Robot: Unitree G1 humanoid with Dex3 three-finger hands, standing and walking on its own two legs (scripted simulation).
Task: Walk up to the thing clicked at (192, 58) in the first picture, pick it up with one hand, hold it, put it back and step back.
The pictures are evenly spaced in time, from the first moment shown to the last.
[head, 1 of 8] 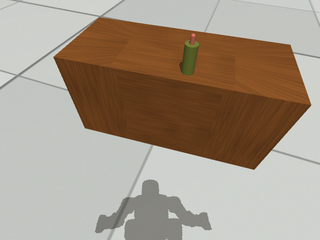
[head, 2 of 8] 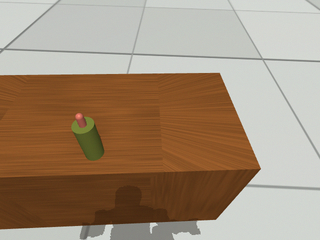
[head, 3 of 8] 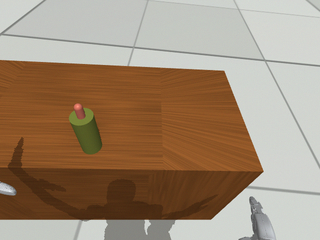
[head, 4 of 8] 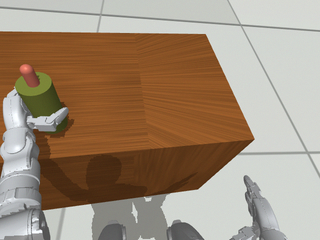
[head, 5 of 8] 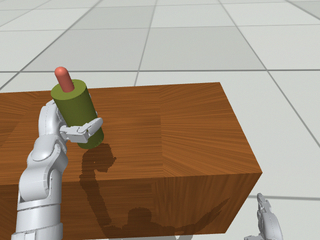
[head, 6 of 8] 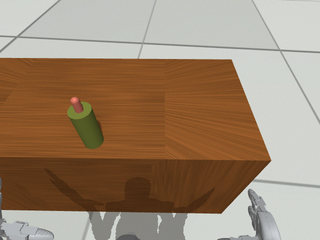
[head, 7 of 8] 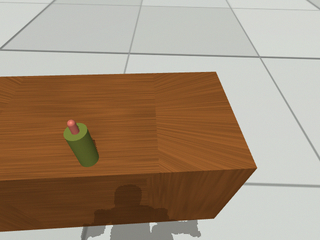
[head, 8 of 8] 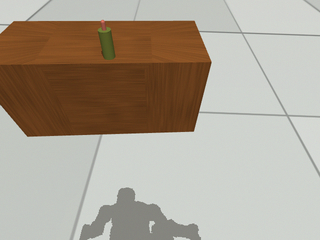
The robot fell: no
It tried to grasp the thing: yes
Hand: left
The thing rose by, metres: 0.24
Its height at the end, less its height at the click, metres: +0.00
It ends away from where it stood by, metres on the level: 0.02
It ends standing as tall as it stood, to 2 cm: yes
